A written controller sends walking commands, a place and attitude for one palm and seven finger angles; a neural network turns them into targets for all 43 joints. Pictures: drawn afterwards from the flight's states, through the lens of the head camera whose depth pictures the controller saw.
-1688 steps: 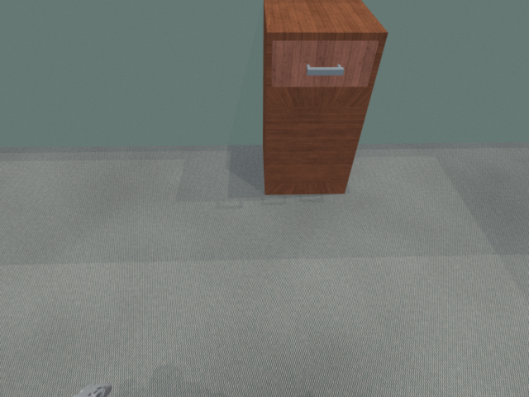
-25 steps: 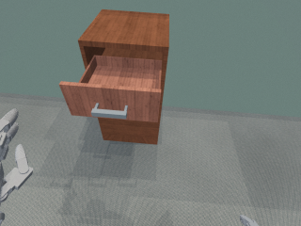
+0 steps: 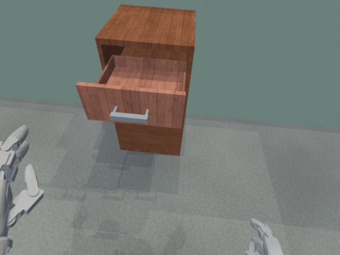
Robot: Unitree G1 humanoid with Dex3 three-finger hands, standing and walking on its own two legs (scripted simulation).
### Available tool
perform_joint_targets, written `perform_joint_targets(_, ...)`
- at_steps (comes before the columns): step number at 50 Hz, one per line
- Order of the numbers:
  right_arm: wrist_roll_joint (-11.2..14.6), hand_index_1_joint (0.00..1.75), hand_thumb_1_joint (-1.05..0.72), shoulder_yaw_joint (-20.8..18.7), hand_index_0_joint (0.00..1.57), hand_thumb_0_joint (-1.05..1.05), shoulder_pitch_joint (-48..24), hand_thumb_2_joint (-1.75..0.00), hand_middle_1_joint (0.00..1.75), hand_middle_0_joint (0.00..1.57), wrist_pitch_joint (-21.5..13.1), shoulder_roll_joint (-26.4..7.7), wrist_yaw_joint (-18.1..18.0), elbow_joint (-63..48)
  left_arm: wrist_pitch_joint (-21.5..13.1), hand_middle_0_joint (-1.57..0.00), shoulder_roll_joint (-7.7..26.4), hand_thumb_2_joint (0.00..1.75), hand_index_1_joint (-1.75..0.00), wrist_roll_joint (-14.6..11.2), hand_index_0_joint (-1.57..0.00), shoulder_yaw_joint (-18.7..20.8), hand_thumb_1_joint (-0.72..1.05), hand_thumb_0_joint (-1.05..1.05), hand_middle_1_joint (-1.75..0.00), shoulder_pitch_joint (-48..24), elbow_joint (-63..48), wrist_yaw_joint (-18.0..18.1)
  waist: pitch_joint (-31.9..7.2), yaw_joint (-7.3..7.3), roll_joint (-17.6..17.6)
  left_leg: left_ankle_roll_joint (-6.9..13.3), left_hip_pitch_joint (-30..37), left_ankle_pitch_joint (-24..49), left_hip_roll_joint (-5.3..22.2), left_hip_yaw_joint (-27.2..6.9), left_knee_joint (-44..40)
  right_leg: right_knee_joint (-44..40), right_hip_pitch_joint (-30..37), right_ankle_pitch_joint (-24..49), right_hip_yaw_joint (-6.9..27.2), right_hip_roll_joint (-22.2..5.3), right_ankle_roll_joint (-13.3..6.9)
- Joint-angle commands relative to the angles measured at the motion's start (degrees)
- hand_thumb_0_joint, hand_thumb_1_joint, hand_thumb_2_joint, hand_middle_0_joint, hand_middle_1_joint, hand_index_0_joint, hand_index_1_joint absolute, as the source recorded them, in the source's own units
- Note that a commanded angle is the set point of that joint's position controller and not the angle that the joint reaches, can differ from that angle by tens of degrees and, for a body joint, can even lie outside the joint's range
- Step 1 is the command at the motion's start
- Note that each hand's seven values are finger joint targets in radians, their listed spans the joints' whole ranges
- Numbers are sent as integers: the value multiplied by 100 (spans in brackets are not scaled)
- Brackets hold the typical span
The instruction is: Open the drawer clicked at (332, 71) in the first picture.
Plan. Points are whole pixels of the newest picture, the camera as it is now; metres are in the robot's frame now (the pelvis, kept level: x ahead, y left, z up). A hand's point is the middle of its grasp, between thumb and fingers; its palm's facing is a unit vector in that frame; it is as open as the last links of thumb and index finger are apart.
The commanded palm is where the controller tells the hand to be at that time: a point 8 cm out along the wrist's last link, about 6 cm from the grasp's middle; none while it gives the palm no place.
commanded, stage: let the arm hang, fingers relaxed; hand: left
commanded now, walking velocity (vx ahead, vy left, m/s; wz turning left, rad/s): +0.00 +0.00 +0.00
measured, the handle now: (130, 113) +0.59 +0.18 -0.06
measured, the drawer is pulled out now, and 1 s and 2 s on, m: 0.30 0.30 0.30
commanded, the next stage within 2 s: look to check the result in 1.18 s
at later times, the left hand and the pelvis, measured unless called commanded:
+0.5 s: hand out of the picture -0.03 +0.17 -0.18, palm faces -0.02 -0.99 -0.12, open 7.4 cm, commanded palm none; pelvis -0.02 +0.00 +0.00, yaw +1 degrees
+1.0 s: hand out of the picture +0.01 +0.21 -0.16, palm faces +0.01 -0.96 -0.29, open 7.4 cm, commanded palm none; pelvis -0.01 +0.00 +0.00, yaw +0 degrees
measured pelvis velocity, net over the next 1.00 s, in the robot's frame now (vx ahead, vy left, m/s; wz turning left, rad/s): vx -0.01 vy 0.00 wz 0.00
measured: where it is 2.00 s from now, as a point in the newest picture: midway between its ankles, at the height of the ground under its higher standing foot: outside the picture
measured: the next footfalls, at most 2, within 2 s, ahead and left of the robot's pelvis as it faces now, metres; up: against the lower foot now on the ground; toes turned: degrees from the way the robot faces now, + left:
none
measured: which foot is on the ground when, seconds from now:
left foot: down 0.00-1.00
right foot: down 0.00-1.00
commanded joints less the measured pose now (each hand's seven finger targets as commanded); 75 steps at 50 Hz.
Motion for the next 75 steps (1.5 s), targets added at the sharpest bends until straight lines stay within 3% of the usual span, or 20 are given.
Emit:
perform_joint_targets(1, 15, 30, -90, -262, 20, 0, -632, -90, 30, 20, -409, -694, -33, -942, -474, -20, 1156, 90, -30, 17, -20, 794, 90, 0, -30, -146, -1758, 165, -368, -59, 583, 64, 324, -111, 276, -543, -620, -503, -112, 191, 465, -186, 4)
perform_joint_targets(3, 8, 30, -90, -274, 20, 0, -625, -90, 30, 20, -422, -673, -30, -927, -480, -20, 1164, 90, -30, -11, -20, 843, 90, 0, -30, 92, -1747, 168, -493, -60, 591, 35, 428, 200, 302, -545, -605, -457, -51, 348, 402, -164, 17)
perform_joint_targets(4, 29, 30, -90, -649, 20, 0, -978, -90, 30, 20, -524, -1804, 448, 591, 384, -20, 349, 90, -30, 516, -20, -1285, 90, 0, -30, -844, 3614, -602, -17, -238, 616, 142, -167, 1607, 561, -796, 159, 464, -717, 1130, 284, -535, -110)
perform_joint_targets(5, 41, 30, -90, -643, 20, 0, -449, -90, 30, 20, -58, -1531, 447, 580, 849, -20, 387, 90, -30, 466, -20, -1075, 90, 0, -30, -792, 3810, -768, -567, -151, 564, 137, 307, 2030, 582, -659, 220, 393, -601, 1050, 532, -496, -78)
perform_joint_targets(6, 60, 30, -90, -601, 20, 0, -380, -90, 30, 20, 58, -1404, 417, 447, 976, -20, 296, 90, -30, 435, -20, -1107, 90, 0, -30, -768, 3711, -810, -514, -151, 674, 158, 325, 1935, 629, -689, 240, 475, -724, 650, 427, -415, -42)
perform_joint_targets(9, -29, 30, -90, -477, 20, 0, -469, -90, 30, 20, 285, -1463, 394, 473, 944, -20, 458, 90, -30, 456, -20, -1182, 90, 0, -30, -1197, 4504, -835, -720, -13, -354, 388, -12, 1764, 738, -1189, 56, 626, -241, 307, 474, -224, -112)
perform_joint_targets(12, -56, 30, -90, -447, 20, 0, -614, -90, 30, 20, 417, -1436, 386, 665, 922, -20, 735, 90, -30, 452, -20, -1227, 90, 0, -30, -1718, 5578, -856, -516, 4, -1053, 176, 112, 1066, 368, -843, 252, 170, -339, 750, 725, -656, -336)
perform_joint_targets(16, -123, 30, -90, -352, 20, 0, -615, -90, 30, 20, 622, -1304, 387, 1062, 989, -20, 731, 90, -30, 384, -20, -1415, 90, 0, -30, -2160, 6812, -833, 55, -73, 275, 97, 269, 310, 320, -747, -230, -230, -630, -143, 843, -647, -343)
perform_joint_targets(18, -117, 30, -90, -302, 20, 0, -552, -90, 30, 20, 689, -1107, 373, 1268, 1013, -20, 549, 90, -30, 356, -20, -1503, 90, 0, -30, -2013, 7345, -817, 174, -35, 612, 89, 235, -122, 333, -789, -504, -396, -524, -415, 786, -560, -271)
perform_joint_targets(24, -59, 30, -90, -295, 20, 0, -147, -90, 30, 20, 698, -923, 290, 1928, 933, -20, 360, 90, -30, 305, -20, -1548, 90, 0, -30, -1816, 8498, -812, -4, -67, 582, 60, 715, -8, 352, -689, -626, -722, -320, -172, 748, -588, -297)
perform_joint_targets(26, -55, 30, -90, -306, 20, 0, -63, -90, 30, 20, 705, -880, 263, 2110, 927, -20, 272, 90, -30, 293, -20, -1553, 90, 0, -30, -1752, 8765, -804, 69, -72, 724, 49, 746, -119, 359, -660, -668, -799, -349, -223, 725, -582, -312)
perform_joint_targets(27, -40, 30, -90, -328, 20, 0, -22, -90, 30, 20, 702, -886, 250, 2154, 911, -20, 280, 90, -30, 299, -20, -1542, 90, 0, -30, -1682, 8877, -792, 113, -60, 446, 69, 856, -31, 394, -692, -671, -840, -394, -195, 707, -552, -315)
perform_joint_targets(31, -53, 30, -90, -354, 20, 0, 134, -90, 30, 20, 716, -806, 215, 2412, 936, -20, 96, 90, -30, 298, -20, -1553, 90, 0, -30, -1661, 9217, -772, 364, -76, 384, 76, 730, -219, 424, -667, -789, -876, -439, -286, 633, -540, -313)
perform_joint_targets(40, -84, 30, -90, -431, 20, 0, 188, -90, 30, 20, 754, -776, 234, 2629, 965, -20, 198, 90, -30, 312, -20, -1501, 90, 0, -30, -1813, 9356, -741, 673, -72, -16, 86, 574, -598, 418, -658, -913, -907, -625, -760, 644, -533, -303)
perform_joint_targets(54, -99, 30, -90, -385, 20, 0, 6, -90, 30, 20, 671, -697, 258, 2738, 903, -20, 255, 90, -30, 306, -20, -1472, 90, 0, -30, -2208, 9248, -719, 396, -51, 52, 54, 710, 455, 462, -590, -867, -861, -165, 152, 665, -608, -240)
perform_joint_targets(56, -96, 30, -90, -375, 20, 0, -45, -90, 30, 20, 665, -728, 259, 2739, 896, -20, 268, 90, -30, 303, -20, -1470, 90, 0, -30, -2250, 9256, -719, 392, -48, 178, 35, 741, 523, 457, -584, -874, -874, -149, 223, 678, -622, -244)
perform_joint_targets(57, -88, 30, -90, -386, 20, 0, -71, -90, 30, 20, 668, -713, 250, 2726, 886, -20, 271, 90, -30, 305, -20, -1465, 90, 0, -30, -2198, 9250, -712, 420, -19, 4, 42, 796, 528, 476, -578, -851, -928, -183, 229, 658, -610, -239)
perform_joint_targets(60, -102, 30, -90, -372, 20, 0, -43, -90, 30, 20, 661, -729, 247, 2752, 887, -20, 253, 90, -30, 299, -20, -1467, 90, 0, -30, -2311, 9252, -714, 329, -64, 262, 10, 781, 620, 467, -548, -839, -932, -36, 381, 700, -634, -241)
perform_joint_targets(62, -90, 30, -90, -384, 20, 0, -82, -90, 30, 20, 650, -768, 232, 2724, 864, -20, 273, 90, -30, 302, -20, -1452, 90, 0, -30, -2273, 9241, -705, 256, -41, 82, 22, 893, 738, 497, -557, -811, -949, 4, 564, 682, -616, -238)
perform_joint_targets(75, -90, 30, -90, -364, 20, 0, -162, -90, 30, 20, 664, -808, 213, 2747, 877, -20, 211, 90, -30, 294, -20, -1462, 90, 0, -30, -2324, 9336, -704, 191, -86, 136, 5, 1013, 908, 524, -533, -808, -1009, 96, 752, 645, -636, -219)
